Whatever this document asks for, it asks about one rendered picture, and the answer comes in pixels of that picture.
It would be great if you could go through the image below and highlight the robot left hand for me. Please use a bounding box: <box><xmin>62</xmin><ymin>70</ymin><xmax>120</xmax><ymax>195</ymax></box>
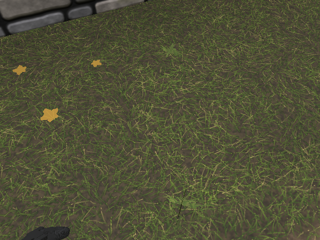
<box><xmin>21</xmin><ymin>226</ymin><xmax>70</xmax><ymax>240</ymax></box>

